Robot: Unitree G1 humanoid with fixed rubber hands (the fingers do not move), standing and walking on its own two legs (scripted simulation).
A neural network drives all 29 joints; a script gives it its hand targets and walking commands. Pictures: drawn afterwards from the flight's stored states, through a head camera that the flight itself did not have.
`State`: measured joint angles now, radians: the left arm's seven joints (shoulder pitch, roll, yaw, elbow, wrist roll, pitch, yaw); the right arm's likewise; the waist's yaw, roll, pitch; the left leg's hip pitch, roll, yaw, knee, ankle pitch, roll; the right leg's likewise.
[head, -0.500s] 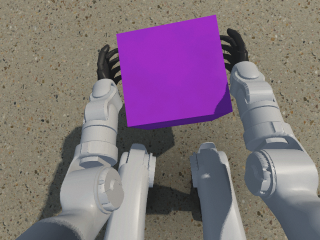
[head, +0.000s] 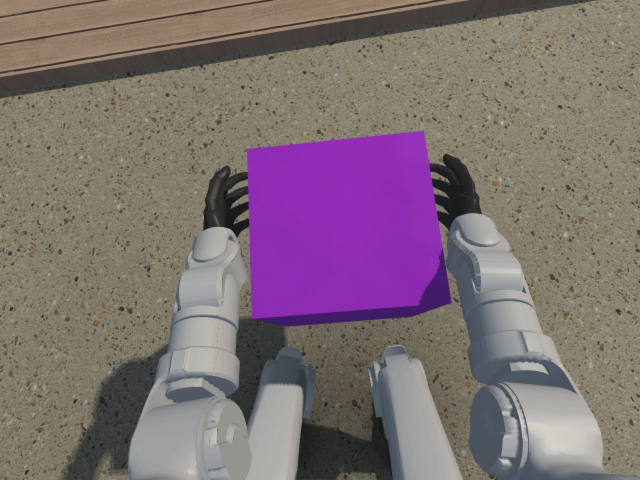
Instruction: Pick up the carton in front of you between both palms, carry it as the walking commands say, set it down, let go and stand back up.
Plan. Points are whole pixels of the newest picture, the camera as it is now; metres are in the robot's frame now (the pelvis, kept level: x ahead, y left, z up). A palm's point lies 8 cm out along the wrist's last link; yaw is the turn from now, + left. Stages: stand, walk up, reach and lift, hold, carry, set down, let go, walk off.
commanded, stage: reach and lift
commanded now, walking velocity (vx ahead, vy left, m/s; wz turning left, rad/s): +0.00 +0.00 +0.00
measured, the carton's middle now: (343, 246) +0.42 -0.01 -0.13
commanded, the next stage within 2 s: hold in 1.92 s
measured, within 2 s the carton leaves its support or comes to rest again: neither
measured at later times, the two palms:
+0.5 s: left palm (160, 201) +0.39 +0.15 +0.11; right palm (525, 191) +0.39 -0.15 +0.11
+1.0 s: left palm (31, 139) +0.37 +0.15 +0.24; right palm out of the picture +0.36 -0.15 +0.24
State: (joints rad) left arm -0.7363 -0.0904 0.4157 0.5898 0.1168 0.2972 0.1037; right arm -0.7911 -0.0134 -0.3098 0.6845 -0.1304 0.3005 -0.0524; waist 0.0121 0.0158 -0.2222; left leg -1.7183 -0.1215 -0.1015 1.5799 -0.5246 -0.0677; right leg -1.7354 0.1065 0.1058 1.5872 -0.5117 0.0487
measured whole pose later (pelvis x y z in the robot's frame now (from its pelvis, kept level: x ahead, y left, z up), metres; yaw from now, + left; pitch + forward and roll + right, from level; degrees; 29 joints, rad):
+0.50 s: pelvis +0.06 +0.00 +0.14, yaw -1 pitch +22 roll +0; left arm -0.41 -0.13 0.34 0.59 0.16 0.27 0.07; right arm -0.43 0.09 -0.29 0.63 -0.16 0.27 -0.06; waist 0.01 0.01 -0.22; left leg -0.97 -0.09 -0.14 1.01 -0.43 -0.03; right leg -0.99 0.08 0.13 1.02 -0.42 0.02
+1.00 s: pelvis +0.08 +0.00 +0.22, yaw -1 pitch -1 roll +0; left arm -0.26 -0.15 0.26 0.40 0.25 0.57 0.02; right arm -0.25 0.15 -0.25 0.40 -0.25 0.58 -0.03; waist 0.00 0.00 -0.09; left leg -0.20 -0.05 -0.15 0.45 -0.24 -0.01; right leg -0.21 0.05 0.15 0.46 -0.23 0.01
